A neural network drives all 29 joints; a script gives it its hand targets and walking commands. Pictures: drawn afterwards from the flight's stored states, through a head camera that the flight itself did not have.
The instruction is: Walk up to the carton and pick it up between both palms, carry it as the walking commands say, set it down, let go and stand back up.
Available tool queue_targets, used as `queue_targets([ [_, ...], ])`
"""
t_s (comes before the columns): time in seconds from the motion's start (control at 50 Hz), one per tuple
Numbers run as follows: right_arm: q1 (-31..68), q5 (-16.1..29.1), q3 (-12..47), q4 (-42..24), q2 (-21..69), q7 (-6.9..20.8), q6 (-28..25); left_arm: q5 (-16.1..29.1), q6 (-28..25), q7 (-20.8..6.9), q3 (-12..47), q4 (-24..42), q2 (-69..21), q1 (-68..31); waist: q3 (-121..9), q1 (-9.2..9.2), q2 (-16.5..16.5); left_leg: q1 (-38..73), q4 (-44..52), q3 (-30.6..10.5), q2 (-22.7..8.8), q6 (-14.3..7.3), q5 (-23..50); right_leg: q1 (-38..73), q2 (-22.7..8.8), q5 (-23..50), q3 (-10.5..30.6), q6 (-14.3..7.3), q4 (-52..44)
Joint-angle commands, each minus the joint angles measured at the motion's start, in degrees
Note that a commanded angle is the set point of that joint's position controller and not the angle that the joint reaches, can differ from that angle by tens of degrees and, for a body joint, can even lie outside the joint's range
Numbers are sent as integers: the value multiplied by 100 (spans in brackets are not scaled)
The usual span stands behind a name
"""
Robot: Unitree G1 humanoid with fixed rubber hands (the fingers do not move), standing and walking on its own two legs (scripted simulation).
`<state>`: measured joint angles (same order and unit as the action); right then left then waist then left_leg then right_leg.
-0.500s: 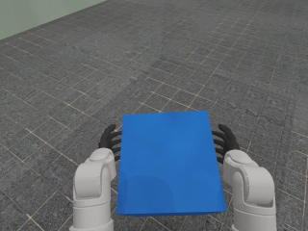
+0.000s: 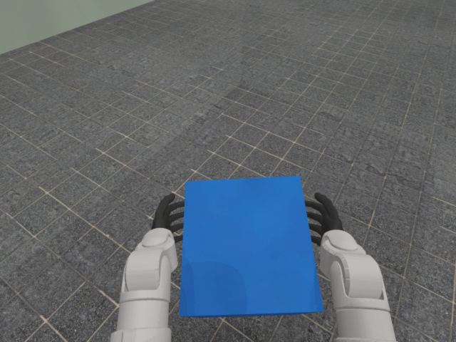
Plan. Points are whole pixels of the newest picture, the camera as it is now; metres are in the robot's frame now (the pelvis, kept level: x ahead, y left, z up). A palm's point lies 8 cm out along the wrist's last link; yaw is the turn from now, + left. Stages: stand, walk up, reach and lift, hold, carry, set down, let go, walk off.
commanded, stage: carry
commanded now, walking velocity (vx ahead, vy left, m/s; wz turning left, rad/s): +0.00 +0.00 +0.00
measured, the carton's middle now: (245, 255) +0.29 +0.00 -0.03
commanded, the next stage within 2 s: none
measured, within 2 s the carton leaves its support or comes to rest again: neither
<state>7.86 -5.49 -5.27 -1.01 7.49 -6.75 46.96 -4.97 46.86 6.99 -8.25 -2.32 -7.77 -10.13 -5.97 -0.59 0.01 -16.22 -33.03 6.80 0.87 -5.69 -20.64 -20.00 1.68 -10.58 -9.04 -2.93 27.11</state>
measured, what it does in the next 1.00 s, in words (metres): stands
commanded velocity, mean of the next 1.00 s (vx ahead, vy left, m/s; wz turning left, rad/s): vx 0.00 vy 0.00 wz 0.00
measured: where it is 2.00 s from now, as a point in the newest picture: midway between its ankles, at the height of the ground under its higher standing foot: outside the picture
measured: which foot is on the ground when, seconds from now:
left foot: down 0.00-1.00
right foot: down 0.00-1.00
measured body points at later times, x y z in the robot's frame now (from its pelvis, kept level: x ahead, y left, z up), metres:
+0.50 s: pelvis +0.00 +0.00 +0.00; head -0.02 +0.02 +0.45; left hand +0.30 +0.15 +0.02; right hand +0.29 -0.14 +0.04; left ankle -0.03 +0.04 -0.73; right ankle +0.04 -0.09 -0.73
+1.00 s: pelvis +0.00 +0.00 +0.00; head -0.01 +0.02 +0.45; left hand +0.29 +0.15 +0.01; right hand +0.29 -0.15 +0.03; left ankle -0.03 +0.04 -0.73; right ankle +0.04 -0.09 -0.73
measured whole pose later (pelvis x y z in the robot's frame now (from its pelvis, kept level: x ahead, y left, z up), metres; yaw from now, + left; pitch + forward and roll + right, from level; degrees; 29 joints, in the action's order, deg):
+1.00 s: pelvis +0.00 +0.00 +0.00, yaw +0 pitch +3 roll -3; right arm 7.8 -6.5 -6.4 6.1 7.5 -5.9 39.4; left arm -5.1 39.1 6.8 -8.8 -10.2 -7.7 -10.2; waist -5.4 -0.6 0.0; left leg -16.1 -33.3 6.9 1.0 -5.8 -20.6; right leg -20.0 1.5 -10.7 -9.0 -2.8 27.7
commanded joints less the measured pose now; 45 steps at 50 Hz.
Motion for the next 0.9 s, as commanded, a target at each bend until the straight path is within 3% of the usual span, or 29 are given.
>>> queue_targets([
  [0.0, 2761, 270, 2172, -196, 3407, 923, -606, 687, -447, -919, 2640, 170, -3240, -2745, -1880, 99, 491, 997, 540, -838, -1033, 27, 3135, 841, -885, 1176, 1026, -45, 122],
  [0.02, 2723, 182, 2109, 27, 3306, 945, -655, 580, -498, -940, 2552, -95, -3142, -2661, -1885, 106, 491, 991, 532, -818, -1030, 43, 3126, 834, -889, 1141, 1034, -40, 126],
  [0.04, 2744, 286, 2258, -282, 3409, 937, -675, 677, -506, -941, 2695, 106, -3268, -2600, -1858, 99, 434, 957, 538, -854, -1043, 43, 3196, 856, -873, 1164, 1009, -31, 132],
  [0.08, 2707, 226, 2187, -26, 3377, 954, -713, 655, -575, -950, 2655, 61, -3164, -2769, -1860, 101, 516, 943, 527, -813, -1020, 23, 3040, 854, -867, 1121, 1017, -34, 106],
  [0.1, 2645, 100, 2072, 275, 3245, 981, -751, 525, -605, -971, 2546, -316, -3062, -2677, -1769, 98, 517, 919, 578, -823, -1030, 43, 3031, 791, -864, 1067, 1027, -47, 123],
  [0.12, 2671, 261, 2257, -81, 3416, 975, -754, 670, -619, -959, 2725, 96, -3192, -2732, -1771, 95, 523, 888, 590, -830, -1028, 49, 2953, 819, -866, 1033, 1030, -40, 109],
  [0.16, 2797, 246, 2237, -112, 3335, 981, -803, 658, -649, -980, 2698, -20, -3185, -2717, -1744, 93, 523, 887, 608, -834, -1030, 43, 2935, 786, -861, 1032, 1030, -38, 85],
  [0.18, 2705, 68, 2032, 409, 3184, 1014, -847, 480, -700, -1000, 2508, -450, -2982, -2730, -1737, 100, 547, 892, 617, -817, -1027, 52, 2846, 791, -850, 982, 1033, -44, 70],
  [0.2, 2791, 225, 2206, -23, 3321, 991, -858, 642, -713, -990, 2674, -30, -3114, -2803, -1732, 91, 518, 857, 620, -839, -1033, 61, 2832, 806, -851, 1012, 1037, -38, 67],
  [0.26, 2698, 109, 2084, 333, 3214, 1022, -898, 518, -768, -1021, 2546, -400, -3004, -2736, -1713, 94, 554, 836, 664, -829, -1018, 51, 2643, 776, -844, 942, 1054, -63, 46],
  [0.3, 2778, 236, 2221, 45, 3320, 1022, -938, 639, -808, -1023, 2683, -123, -3110, -2834, -1718, 88, 540, 828, 654, -821, -1023, 62, 2653, 810, -848, 980, 1031, -59, 56],
  [0.34, 2681, 90, 2051, 506, 3218, 1046, -974, 496, -854, -1049, 2503, -497, -2945, -2824, -1682, 96, 511, 759, 692, -823, -1002, 49, 2480, 832, -846, 926, 1038, -56, 13],
  [0.42, 2873, 325, 2311, 2, 3362, 1044, -999, 677, -860, -1058, 2717, -170, -3156, -2809, -1715, 97, 489, 793, 684, -838, -1026, 67, 2566, 834, -848, 949, 1060, -66, 34],
  [0.44, 2775, 43, 1944, 754, 3081, 1081, -1050, 416, -930, -1083, 2395, -787, -2833, -2876, -1678, 96, 563, 796, 710, -831, -1030, 72, 2545, 808, -843, 897, 1047, -80, 47],
  [0.46, 2737, 322, 2302, 35, 3408, 1056, -1015, 708, -905, -1060, 2762, -17, -3143, -2908, -1717, 92, 600, 796, 719, -836, -1021, 77, 2539, 814, -841, 875, 1054, -87, 61],
  [0.5, 2789, 170, 2129, 426, 3221, 1080, -1055, 560, -925, -1099, 2579, -543, -3011, -2861, -1713, 90, 575, 794, 714, -834, -1046, 68, 2631, 835, -841, 889, 1011, -66, 77],
  [0.52, 2851, 326, 2276, 72, 3358, 1071, -1050, 698, -934, -1072, 2725, -87, -3109, -2970, -1771, 96, 578, 821, 697, -838, -1045, 81, 2744, 858, -840, 960, 1026, -79, 93],
  [0.54, 2770, 203, 2150, 435, 3243, 1093, -1062, 552, -948, -1094, 2569, -502, -2999, -2872, -1757, 99, 546, 828, 661, -808, -1034, 83, 2725, 864, -845, 1007, 1026, -90, 81],
  [0.6, 2814, 332, 2305, 181, 3369, 1095, -1053, 678, -948, -1099, 2733, -213, -3145, -2921, -1738, 94, 578, 772, 677, -810, -1015, 86, 2619, 887, -868, 1050, 1055, -112, 107],
  [0.64, 2780, 194, 2147, 570, 3247, 1140, -1100, 542, -997, -1139, 2581, -598, -3006, -2924, -1714, 97, 564, 773, 694, -822, -1029, 81, 2580, 865, -848, 960, 1034, -94, 81],
  [0.7, 2821, 350, 2335, 202, 3436, 1141, -1075, 723, -972, -1140, 2802, -228, -3216, -2996, -1707, 87, 618, 808, 736, -837, -1049, 94, 2684, 840, -850, 896, 1029, -97, 108],
  [0.72, 2743, 241, 2250, 542, 3335, 1167, -1083, 602, -982, -1170, 2701, -601, -3127, -2903, -1680, 92, 585, 803, 745, -853, -1063, 89, 2726, 827, -836, 845, 1009, -98, 115],
  [0.78, 2797, 398, 2419, 221, 3524, 1175, -1069, 743, -971, -1164, 2890, -234, -3313, -2990, -1668, 94, 724, 800, 728, -823, -1058, 97, 2828, 805, -841, 845, 1015, -97, 126],
  [0.82, 2839, 265, 2281, 662, 3388, 1224, -1114, 586, -1007, -1214, 2711, -732, -3181, -2963, -1674, 100, 648, 796, 718, -813, -1055, 95, 2762, 840, -838, 889, 1022, -105, 112],
  [0.84, 2877, 366, 2383, 355, 3479, 1201, -1107, 700, -1006, -1209, 2817, -393, -3255, -3026, -1685, 100, 626, 746, 709, -795, -1035, 110, 2713, 878, -857, 965, 1032, -118, 119],
  [0.88, 2821, 331, 2381, 525, 3510, 1236, -1112, 656, -1015, -1234, 2813, -573, -3302, -2973, -1675, 103, 634, 753, 720, -801, -1027, 108, 2687, 864, -862, 924, 1035, -118, 106],
])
